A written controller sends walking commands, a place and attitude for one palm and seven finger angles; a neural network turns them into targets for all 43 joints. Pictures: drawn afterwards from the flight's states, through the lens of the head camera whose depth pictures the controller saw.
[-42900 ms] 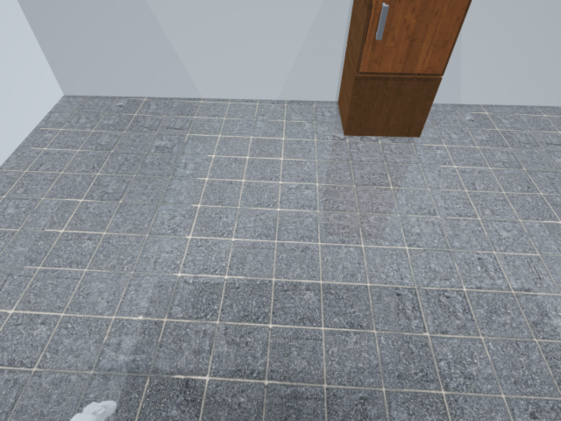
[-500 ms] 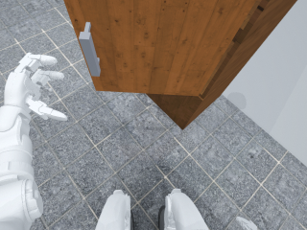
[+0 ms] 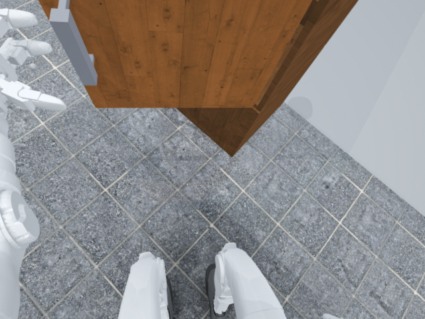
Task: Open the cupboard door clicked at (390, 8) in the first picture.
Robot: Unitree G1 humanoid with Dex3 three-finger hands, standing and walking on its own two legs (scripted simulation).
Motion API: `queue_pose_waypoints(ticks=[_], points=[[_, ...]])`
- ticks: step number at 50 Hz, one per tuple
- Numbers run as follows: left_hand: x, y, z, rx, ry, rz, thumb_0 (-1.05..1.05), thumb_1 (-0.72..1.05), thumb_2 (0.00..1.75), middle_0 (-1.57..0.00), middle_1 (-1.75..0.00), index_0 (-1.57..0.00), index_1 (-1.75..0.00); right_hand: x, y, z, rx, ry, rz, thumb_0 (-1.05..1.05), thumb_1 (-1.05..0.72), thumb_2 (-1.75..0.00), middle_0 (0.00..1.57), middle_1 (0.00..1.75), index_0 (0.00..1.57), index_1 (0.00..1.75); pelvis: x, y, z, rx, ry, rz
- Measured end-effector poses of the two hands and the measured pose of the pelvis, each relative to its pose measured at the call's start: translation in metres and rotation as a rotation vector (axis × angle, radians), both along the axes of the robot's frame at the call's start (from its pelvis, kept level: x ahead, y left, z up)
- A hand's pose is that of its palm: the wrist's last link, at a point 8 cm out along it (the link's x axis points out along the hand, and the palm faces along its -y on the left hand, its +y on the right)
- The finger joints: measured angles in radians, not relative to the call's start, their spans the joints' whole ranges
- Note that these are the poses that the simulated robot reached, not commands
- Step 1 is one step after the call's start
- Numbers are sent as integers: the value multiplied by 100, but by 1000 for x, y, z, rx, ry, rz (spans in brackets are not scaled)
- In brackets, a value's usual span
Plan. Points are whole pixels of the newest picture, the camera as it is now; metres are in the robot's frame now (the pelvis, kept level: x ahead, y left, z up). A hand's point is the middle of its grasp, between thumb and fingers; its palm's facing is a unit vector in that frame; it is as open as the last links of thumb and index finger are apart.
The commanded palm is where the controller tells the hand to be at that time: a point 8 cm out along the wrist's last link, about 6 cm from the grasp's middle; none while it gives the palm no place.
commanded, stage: move the hooked fingers beside the handle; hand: left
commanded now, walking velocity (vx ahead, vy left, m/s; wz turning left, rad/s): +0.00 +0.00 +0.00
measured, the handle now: (78, 42) +0.59 +0.19 +0.04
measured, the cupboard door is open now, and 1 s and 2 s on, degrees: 47 47 47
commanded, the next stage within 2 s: slide the fingers in behind the handle in 0.84 s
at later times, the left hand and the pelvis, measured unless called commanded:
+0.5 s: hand (26, 61) +0.53 +0.25 +0.06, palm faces -0.01 -1.00 +0.00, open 14.0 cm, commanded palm +0.52 +0.27 +0.05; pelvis +0.01 +0.01 +0.01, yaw +0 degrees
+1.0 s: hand (32, 64) +0.53 +0.25 +0.06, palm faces +0.00 -1.00 -0.02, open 14.0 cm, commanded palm +0.52 +0.27 +0.05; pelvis +0.01 +0.01 +0.01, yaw +0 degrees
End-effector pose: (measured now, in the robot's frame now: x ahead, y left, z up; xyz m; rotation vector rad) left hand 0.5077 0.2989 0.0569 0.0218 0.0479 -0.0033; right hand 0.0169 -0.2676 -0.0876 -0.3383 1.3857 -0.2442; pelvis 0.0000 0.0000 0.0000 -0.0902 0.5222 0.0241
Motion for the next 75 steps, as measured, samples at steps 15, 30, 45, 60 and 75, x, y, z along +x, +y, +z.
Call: queue_pose_waypoints(ticks=[15, 30, 45, 60, 75], points=[[8, 7, -14, 1, 33, -9, -1, -50, 30, -30, -120, -30, -120, -21, 13, 6, 21, 98, -45, 0, -90, -90, 20, 30, 20, 30, 6, 7, 2, -10, 26, -14], [3, -2, 0, -2, 22, -28, -1, -50, 30, -30, -120, -30, -120, 14, 14, 16, 7, 10, 3, 0, -90, -90, 20, 30, 21, 30, 12, 13, 13, -17, -3, 10], [1, -2, -2, 17, -16, 13, -2, -50, 30, -30, -120, -31, -120, 3, 17, 4, 37, 43, -22, 0, -90, -90, 20, 30, 20, 30, 8, 8, 8, -7, -5, -2], [6, -21, -6, -19, -9, -30, -1, -50, 30, -30, -120, -30, -120, -4, 6, 6, 12, 62, -24, 0, -90, -90, 20, 30, 20, 30, 7, 4, 6, -8, 4, 3], [1, -39, 0, -4, -7, -7, -1, -50, 30, -30, -120, -30, -120, 6, 13, 5, 61, 21, -30, 0, -91, -90, 20, 30, 20, 30, 11, 2, 13, 5, -18, -2]])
